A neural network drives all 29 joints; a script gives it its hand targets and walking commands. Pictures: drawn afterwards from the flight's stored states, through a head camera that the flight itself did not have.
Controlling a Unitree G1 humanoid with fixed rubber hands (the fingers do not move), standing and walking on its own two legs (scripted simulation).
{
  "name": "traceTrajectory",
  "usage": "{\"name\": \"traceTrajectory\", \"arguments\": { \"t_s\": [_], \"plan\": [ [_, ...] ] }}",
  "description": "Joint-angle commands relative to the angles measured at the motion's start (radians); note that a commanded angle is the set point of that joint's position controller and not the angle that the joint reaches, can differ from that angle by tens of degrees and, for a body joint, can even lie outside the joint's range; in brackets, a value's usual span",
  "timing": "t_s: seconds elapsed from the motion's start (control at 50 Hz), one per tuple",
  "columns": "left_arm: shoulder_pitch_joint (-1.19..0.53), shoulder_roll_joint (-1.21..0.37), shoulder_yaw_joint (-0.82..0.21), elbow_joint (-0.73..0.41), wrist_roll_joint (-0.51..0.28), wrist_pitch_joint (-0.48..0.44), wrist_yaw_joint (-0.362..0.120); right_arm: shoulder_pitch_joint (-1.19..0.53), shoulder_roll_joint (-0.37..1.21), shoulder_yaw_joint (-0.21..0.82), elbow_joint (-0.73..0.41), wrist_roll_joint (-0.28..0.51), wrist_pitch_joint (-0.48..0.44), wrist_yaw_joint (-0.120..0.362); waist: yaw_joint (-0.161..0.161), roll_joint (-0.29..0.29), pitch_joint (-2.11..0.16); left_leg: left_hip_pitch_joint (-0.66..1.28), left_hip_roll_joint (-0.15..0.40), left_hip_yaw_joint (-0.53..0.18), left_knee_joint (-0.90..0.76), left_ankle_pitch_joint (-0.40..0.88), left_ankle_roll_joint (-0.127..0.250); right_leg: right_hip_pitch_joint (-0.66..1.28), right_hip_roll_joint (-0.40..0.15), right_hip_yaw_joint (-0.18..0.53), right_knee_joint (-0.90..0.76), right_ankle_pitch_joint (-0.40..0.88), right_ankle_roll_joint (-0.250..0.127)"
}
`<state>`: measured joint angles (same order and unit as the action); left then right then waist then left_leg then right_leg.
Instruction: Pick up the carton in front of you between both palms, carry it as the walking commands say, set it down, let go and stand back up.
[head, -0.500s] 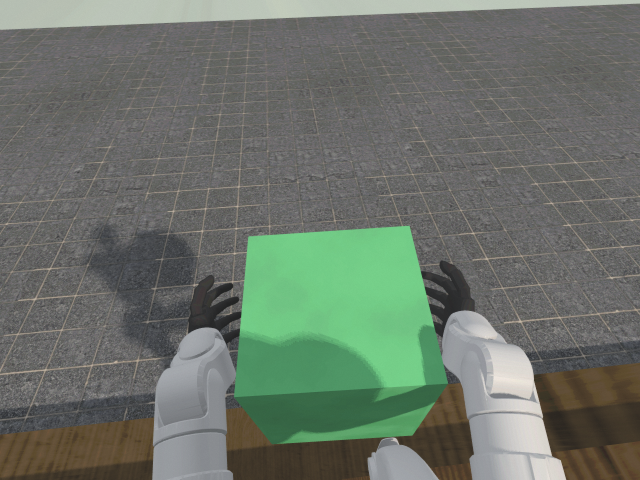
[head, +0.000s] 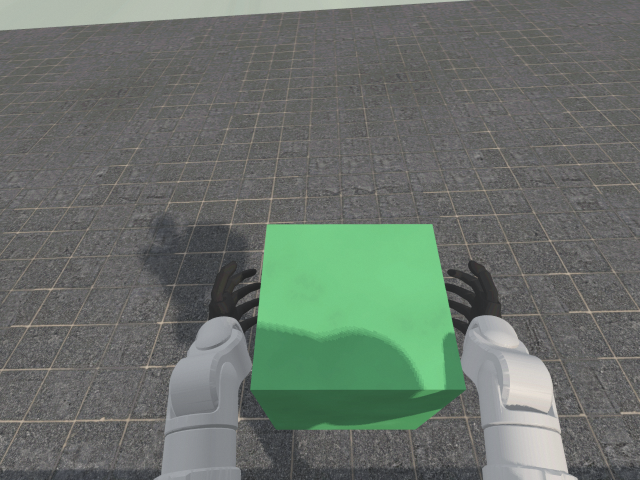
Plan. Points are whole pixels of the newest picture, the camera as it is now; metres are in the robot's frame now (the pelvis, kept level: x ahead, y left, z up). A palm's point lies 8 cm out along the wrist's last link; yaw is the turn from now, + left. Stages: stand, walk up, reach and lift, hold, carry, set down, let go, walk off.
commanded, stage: carry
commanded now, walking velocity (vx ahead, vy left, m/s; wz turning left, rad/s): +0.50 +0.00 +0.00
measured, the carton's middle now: (347, 335) +0.33 +0.02 -0.01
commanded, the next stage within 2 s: none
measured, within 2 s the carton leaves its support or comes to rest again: neither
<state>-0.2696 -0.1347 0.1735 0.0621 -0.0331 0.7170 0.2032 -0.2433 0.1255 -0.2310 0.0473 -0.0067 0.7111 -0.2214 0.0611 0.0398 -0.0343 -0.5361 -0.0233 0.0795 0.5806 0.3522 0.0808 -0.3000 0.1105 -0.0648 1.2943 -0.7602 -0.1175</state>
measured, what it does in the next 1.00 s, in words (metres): goes down: right foot 0.15 m lower, then left foot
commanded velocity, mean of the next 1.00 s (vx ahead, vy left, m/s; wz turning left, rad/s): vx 0.50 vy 0.00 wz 0.00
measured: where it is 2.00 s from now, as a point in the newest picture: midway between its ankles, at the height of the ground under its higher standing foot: (356, 226)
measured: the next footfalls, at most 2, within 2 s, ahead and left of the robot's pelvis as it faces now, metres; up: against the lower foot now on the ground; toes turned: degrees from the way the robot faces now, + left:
right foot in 0.40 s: +0.55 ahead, -0.09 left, -0.15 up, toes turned -4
left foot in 0.78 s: +0.93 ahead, +0.09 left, -0.15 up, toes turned +7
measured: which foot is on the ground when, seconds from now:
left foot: down 0.00-0.42, up 0.44-0.76, down 0.78-1.00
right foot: down 0.00-0.02, up 0.04-0.38, down 0.40-0.80, up 0.82-1.00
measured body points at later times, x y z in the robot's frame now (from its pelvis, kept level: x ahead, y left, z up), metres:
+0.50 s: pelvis +0.46 -0.02 -0.18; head +0.48 -0.02 +0.26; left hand +0.78 +0.14 -0.14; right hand +0.79 -0.18 -0.14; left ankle +0.27 +0.09 -0.69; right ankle +0.52 -0.09 -0.91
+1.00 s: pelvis +0.88 +0.02 -0.15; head +0.92 +0.03 +0.30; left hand +1.19 +0.16 -0.11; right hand +1.16 -0.15 -0.11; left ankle +0.89 +0.09 -0.91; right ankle +0.84 -0.12 -0.82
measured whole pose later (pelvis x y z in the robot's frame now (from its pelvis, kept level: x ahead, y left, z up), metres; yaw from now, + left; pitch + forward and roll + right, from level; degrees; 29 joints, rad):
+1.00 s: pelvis +0.88 +0.02 -0.15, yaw -2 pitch +6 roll -3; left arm -0.09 -0.13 0.11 -0.15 0.00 0.78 0.18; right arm -0.08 0.13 -0.12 -0.15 0.02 0.78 -0.16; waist -0.02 0.03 -0.05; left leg -0.24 0.03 0.14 0.26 -0.13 0.06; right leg -0.53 -0.03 -0.07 1.00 -0.29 0.01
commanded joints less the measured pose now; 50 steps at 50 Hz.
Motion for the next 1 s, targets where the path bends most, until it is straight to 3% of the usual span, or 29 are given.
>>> {"name": "traceTrajectory", "arguments": {
  "t_s": [0.0,0.02,0.04,0.06,0.08,0.12,0.14,0.18,0.22,0.32,0.36,0.38,0.4,0.42,0.46,0.52,0.56,0.6,0.66,0.7,0.72,0.74,0.76,0.78,0.8,0.82,0.86,0.92,0.98],
  "plan": [
    [-0.398,-0.627,-0.509,-0.056,-0.070,-0.008,0.024,-0.381,0.580,0.526,-0.022,0.078,-0.005,-0.017,-0.233,0.123,-0.342,0.881,0.215,-0.280,0.078,0.310,0.162,-0.606,0.023,0.022,0.656,0.027,0.101],
    [-0.320,-0.582,-0.438,-0.030,-0.038,-0.003,0.030,-0.395,0.590,0.562,-0.042,0.103,0.005,-0.023,-0.161,0.054,-0.409,0.929,0.330,-0.588,0.050,0.051,0.253,-0.740,-0.020,0.131,0.584,0.129,0.085],
    [-0.343,-0.577,-0.416,-0.036,-0.018,-0.003,0.032,-0.433,0.633,0.594,-0.036,0.121,0.009,-0.020,-0.159,-0.046,-0.348,0.770,0.332,-0.655,0.028,-0.200,0.283,-0.717,-0.096,0.193,0.381,0.215,0.078],
    [-0.372,-0.576,-0.407,-0.019,-0.012,-0.002,0.033,-0.506,0.656,0.624,-0.054,0.152,0.012,-0.014,-0.136,-0.130,-0.232,0.652,0.275,-0.629,0.046,-0.171,0.230,-0.763,-0.124,0.173,0.186,0.284,0.076],
    [-0.355,-0.586,-0.378,0.028,0.015,-0.001,0.033,-0.558,0.678,0.643,-0.055,0.171,0.019,-0.004,-0.122,-0.138,-0.230,0.603,0.265,-0.578,0.043,-0.194,0.190,-0.746,-0.140,0.160,0.087,0.340,0.073],
    [-0.394,-0.633,-0.370,0.004,0.021,-0.018,0.016,-0.626,0.745,0.677,-0.054,0.224,0.006,0.017,-0.119,-0.025,-0.232,0.367,0.301,-0.599,-0.041,-0.227,0.258,-0.550,-0.162,0.138,-0.127,0.463,0.095],
    [-0.427,-0.671,-0.389,0.003,0.010,-0.024,0.005,-0.644,0.776,0.680,-0.054,0.226,-0.001,0.028,-0.124,0.038,-0.237,0.344,0.282,-0.552,-0.030,-0.174,0.253,-0.515,-0.160,0.125,-0.126,0.518,0.091],
    [-0.451,-0.695,-0.415,-0.004,-0.017,-0.052,0.001,-0.608,0.789,0.670,-0.052,0.218,-0.017,0.031,-0.158,-0.070,-0.247,0.418,0.127,-0.339,0.152,-0.374,0.129,-0.543,-0.158,0.093,-0.412,0.979,0.072],
    [-0.483,-0.689,-0.443,-0.043,-0.029,-0.076,0.003,-0.521,0.777,0.636,0.001,0.177,-0.043,0.029,-0.186,-0.024,-0.196,0.245,0.059,-0.255,0.118,-0.592,0.089,-0.306,-0.129,0.037,-0.630,1.209,0.055],
    [-0.460,-0.604,-0.492,-0.127,-0.053,-0.085,0.016,-0.433,0.682,0.611,-0.043,0.140,-0.070,0.004,-0.155,0.049,-0.220,0.368,0.037,-0.138,0.389,-0.455,0.032,-0.045,-0.099,-0.099,-0.866,1.236,0.056],
    [-0.418,-0.571,-0.492,-0.118,-0.044,-0.068,0.024,-0.415,0.644,0.608,-0.057,0.140,-0.058,-0.006,-0.046,0.026,-0.263,0.378,0.054,-0.109,0.703,-0.177,0.005,0.132,-0.117,-0.100,-0.981,1.177,0.031],
    [-0.373,-0.539,-0.484,-0.096,-0.034,-0.055,0.030,-0.420,0.609,0.587,-0.063,0.123,-0.053,-0.009,0.029,-0.110,-0.316,0.088,0.011,-0.084,0.987,-0.509,-0.039,0.432,-0.228,0.032,-0.856,1.322,-0.005],
    [-0.358,-0.524,-0.492,-0.102,-0.049,-0.041,0.035,-0.431,0.609,0.563,-0.076,0.120,-0.042,-0.015,0.022,-0.231,-0.408,-0.309,-0.051,-0.084,1.249,-1.135,-0.089,0.764,-0.453,0.272,-0.586,1.741,-0.129],
    [-0.321,-0.523,-0.495,-0.084,-0.069,-0.030,0.046,-0.420,0.595,0.542,-0.113,0.138,-0.031,-0.017,0.055,-0.234,-0.573,-0.472,-0.014,-0.180,1.289,-1.098,-0.086,0.942,-0.560,0.513,-0.593,1.569,-0.247],
    [-0.285,-0.561,-0.505,-0.078,-0.084,-0.040,0.060,-0.395,0.575,0.523,-0.087,0.142,-0.029,-0.024,0.112,-0.071,-0.513,-0.510,0.036,-0.194,1.086,-0.864,-0.038,0.769,-0.474,0.599,-0.764,1.007,-0.253],
    [-0.483,-0.700,-0.602,-0.186,-0.161,-0.056,0.005,-0.420,0.648,0.513,-0.061,0.101,-0.052,-0.005,0.000,-0.022,-0.345,-0.329,0.095,-0.142,0.805,-0.772,-0.017,0.335,-0.427,0.444,-0.823,0.899,-0.178],
    [-0.496,-0.728,-0.633,-0.183,-0.180,-0.061,-0.024,-0.418,0.666,0.519,-0.063,0.072,-0.065,0.004,-0.011,-0.095,-0.338,-0.298,0.112,-0.106,0.631,-0.685,-0.021,0.294,-0.392,0.366,-0.875,0.944,-0.147],
    [-0.467,-0.727,-0.636,-0.167,-0.163,-0.063,-0.034,-0.443,0.688,0.547,-0.081,0.080,-0.075,0.013,-0.018,-0.168,-0.306,-0.188,0.109,-0.046,0.325,-0.534,-0.033,0.256,-0.312,0.193,-0.919,1.138,-0.078],
    [-0.428,-0.740,-0.627,-0.144,-0.133,-0.067,-0.043,-0.477,0.690,0.589,-0.145,0.091,-0.083,0.022,-0.006,-0.167,-0.272,0.025,0.000,0.110,-0.001,-0.310,-0.047,0.286,-0.231,0.046,-0.913,1.350,-0.012],
    [-0.349,-0.724,-0.604,-0.133,-0.100,-0.068,-0.032,-0.444,0.677,0.618,-0.177,0.106,-0.078,0.024,-0.059,-0.198,-0.348,0.221,-0.035,0.145,-0.119,-0.230,-0.037,0.348,-0.232,-0.010,-0.752,1.524,0.031],
    [-0.325,-0.710,-0.596,-0.150,-0.090,-0.067,-0.023,-0.414,0.660,0.624,-0.191,0.109,-0.073,0.023,-0.082,-0.187,-0.432,0.413,-0.029,0.150,-0.195,-0.144,-0.036,0.339,-0.218,-0.051,-0.588,1.482,0.065],
    [-0.324,-0.680,-0.591,-0.176,-0.083,-0.063,-0.014,-0.390,0.658,0.630,-0.197,0.111,-0.064,0.022,-0.098,-0.127,-0.507,0.643,0.068,0.051,-0.169,-0.085,-0.010,0.203,-0.207,-0.054,-0.411,1.206,0.089],
    [-0.304,-0.669,-0.589,-0.193,-0.076,-0.053,-0.007,-0.366,0.634,0.631,-0.187,0.110,-0.054,0.018,-0.066,0.078,-0.568,0.886,0.324,-0.296,-0.084,0.166,0.071,-0.047,-0.145,-0.014,-0.254,0.555,0.118],
    [-0.275,-0.646,-0.595,-0.184,-0.071,-0.032,-0.001,-0.303,0.610,0.618,-0.164,0.093,-0.042,0.008,-0.083,0.208,-0.617,1.005,0.466,-0.598,-0.140,0.185,0.182,-0.234,-0.038,0.037,-0.012,0.229,0.136],
    [-0.196,-0.640,-0.577,-0.202,-0.076,-0.024,0.003,-0.249,0.602,0.625,-0.185,0.116,-0.033,0.000,-0.090,0.187,-0.643,1.021,0.496,-0.660,-0.191,-0.040,0.248,-0.325,-0.075,0.088,0.114,0.237,0.130],
    [-0.177,-0.644,-0.564,-0.215,-0.075,-0.011,0.007,-0.220,0.635,0.639,-0.211,0.127,-0.020,0.002,-0.094,0.115,-0.565,0.930,0.437,-0.566,-0.233,-0.133,0.205,-0.368,-0.137,0.108,0.049,0.284,0.119],
    [-0.184,-0.688,-0.581,-0.265,-0.077,0.015,-0.002,-0.208,0.689,0.662,-0.257,0.139,0.009,0.028,-0.088,0.035,-0.433,0.815,0.375,-0.399,-0.289,-0.030,0.132,-0.394,-0.171,0.081,-0.114,0.389,0.124],
    [-0.122,-0.709,-0.616,-0.282,-0.050,0.061,-0.025,-0.170,0.703,0.692,-0.308,0.142,0.054,0.069,-0.080,0.053,-0.386,0.778,0.330,-0.232,-0.324,0.089,0.050,-0.363,-0.180,0.036,-0.312,0.476,0.123],
    [-0.072,-0.755,-0.629,-0.347,-0.047,0.105,-0.036,-0.156,0.704,0.702,-0.420,0.165,0.099,0.088,-0.077,0.102,-0.327,0.736,0.275,-0.101,-0.355,0.093,0.031,-0.359,-0.157,-0.031,-0.445,0.559,0.132]
  ]
}}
